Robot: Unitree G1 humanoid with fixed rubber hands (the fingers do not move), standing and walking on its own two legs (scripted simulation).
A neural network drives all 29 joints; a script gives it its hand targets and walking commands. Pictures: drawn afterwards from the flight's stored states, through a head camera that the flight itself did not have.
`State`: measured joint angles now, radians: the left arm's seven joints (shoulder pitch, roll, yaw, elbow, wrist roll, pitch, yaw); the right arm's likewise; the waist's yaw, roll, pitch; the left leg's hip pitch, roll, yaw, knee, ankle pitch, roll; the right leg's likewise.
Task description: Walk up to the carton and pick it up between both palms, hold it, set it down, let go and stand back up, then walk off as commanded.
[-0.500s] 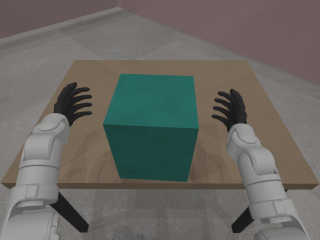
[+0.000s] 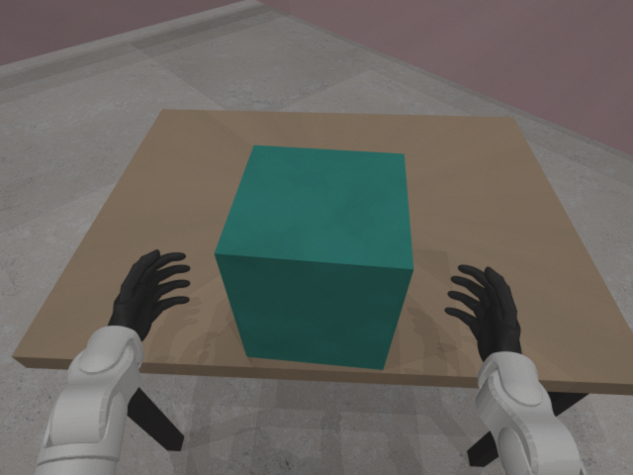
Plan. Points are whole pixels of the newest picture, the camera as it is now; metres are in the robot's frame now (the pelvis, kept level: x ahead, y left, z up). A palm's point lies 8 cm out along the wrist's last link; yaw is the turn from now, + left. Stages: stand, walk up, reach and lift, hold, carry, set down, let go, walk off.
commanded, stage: set down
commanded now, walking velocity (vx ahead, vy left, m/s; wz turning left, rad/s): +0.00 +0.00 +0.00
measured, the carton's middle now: (320, 261) +0.40 +0.05 +0.03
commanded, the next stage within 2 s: let go in 1.72 s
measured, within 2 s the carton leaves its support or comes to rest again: neither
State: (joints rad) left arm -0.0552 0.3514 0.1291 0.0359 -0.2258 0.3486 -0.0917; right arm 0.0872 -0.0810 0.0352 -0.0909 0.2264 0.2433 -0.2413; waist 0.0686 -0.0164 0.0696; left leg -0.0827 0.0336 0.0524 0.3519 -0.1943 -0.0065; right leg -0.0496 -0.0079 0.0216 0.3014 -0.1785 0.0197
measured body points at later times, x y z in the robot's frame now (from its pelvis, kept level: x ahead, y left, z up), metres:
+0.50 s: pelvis +0.01 +0.00 +0.00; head +0.01 +0.02 +0.45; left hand +0.21 +0.26 +0.02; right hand +0.22 -0.16 +0.02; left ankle +0.00 +0.12 -0.75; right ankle +0.00 -0.14 -0.75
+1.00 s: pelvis +0.01 +0.01 +0.00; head +0.00 +0.02 +0.45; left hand +0.19 +0.25 -0.02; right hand +0.19 -0.17 -0.02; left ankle +0.00 +0.12 -0.75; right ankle +0.00 -0.13 -0.75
